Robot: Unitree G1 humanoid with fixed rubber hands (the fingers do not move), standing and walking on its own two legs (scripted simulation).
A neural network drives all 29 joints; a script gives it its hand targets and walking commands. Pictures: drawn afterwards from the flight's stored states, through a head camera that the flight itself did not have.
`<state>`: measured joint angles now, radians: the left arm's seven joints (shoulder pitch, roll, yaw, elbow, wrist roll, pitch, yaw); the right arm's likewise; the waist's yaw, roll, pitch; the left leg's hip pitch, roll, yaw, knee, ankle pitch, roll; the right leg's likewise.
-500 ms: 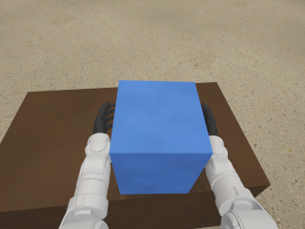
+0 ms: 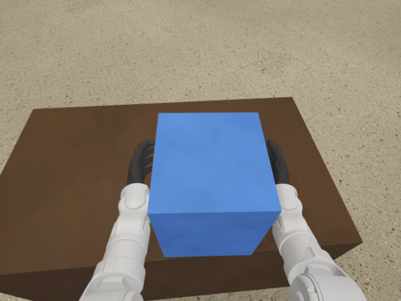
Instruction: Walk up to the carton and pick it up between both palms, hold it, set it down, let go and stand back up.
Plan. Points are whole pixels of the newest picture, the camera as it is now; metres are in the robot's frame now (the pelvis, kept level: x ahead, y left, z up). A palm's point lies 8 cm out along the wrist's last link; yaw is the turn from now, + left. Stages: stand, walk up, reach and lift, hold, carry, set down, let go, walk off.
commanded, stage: set down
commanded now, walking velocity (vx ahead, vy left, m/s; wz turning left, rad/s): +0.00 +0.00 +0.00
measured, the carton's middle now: (208, 189) +0.36 +0.01 +0.00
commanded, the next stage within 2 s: none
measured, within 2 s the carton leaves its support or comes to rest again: rests again in 0.62 s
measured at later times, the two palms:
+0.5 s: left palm (140, 186) +0.36 +0.15 +0.01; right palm (274, 183) +0.37 -0.14 +0.01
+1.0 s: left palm (141, 188) +0.36 +0.15 -0.01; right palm (272, 184) +0.38 -0.14 +0.00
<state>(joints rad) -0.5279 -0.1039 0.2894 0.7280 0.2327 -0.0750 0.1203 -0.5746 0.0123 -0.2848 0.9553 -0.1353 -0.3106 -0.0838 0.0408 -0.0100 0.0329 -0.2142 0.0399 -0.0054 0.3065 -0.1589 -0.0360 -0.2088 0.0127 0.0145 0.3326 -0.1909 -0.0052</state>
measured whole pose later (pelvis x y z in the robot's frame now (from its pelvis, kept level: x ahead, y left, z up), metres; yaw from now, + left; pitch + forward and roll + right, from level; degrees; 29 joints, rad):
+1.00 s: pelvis +0.01 +0.00 +0.00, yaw +0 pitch +11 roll +0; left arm -0.53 -0.10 0.33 0.91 0.23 -0.31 0.13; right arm -0.58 0.01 -0.35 1.08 -0.21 -0.49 -0.08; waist 0.04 -0.01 -0.03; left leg -0.35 0.04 -0.01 0.32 -0.16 -0.04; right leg -0.34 0.01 0.01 0.33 -0.19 -0.01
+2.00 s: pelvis +0.00 +0.01 -0.01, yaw -1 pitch +17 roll -1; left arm -0.53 -0.12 0.36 0.98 0.25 -0.38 0.23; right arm -0.73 -0.09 -0.19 1.31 -0.05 -0.49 -0.08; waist 0.04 -0.01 -0.10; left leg -0.54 0.05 0.00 0.45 -0.19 -0.04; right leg -0.47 0.02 0.01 0.35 -0.17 -0.01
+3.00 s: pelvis -0.03 +0.01 -0.01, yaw -1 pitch +9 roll -2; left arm -0.18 -0.08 0.13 0.76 0.13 -0.39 0.17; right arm -0.24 -0.21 0.05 1.01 0.21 -0.55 0.02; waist 0.06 0.01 -0.12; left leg -0.45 0.07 0.00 0.49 -0.19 -0.04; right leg -0.40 0.04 0.01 0.41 -0.16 -0.01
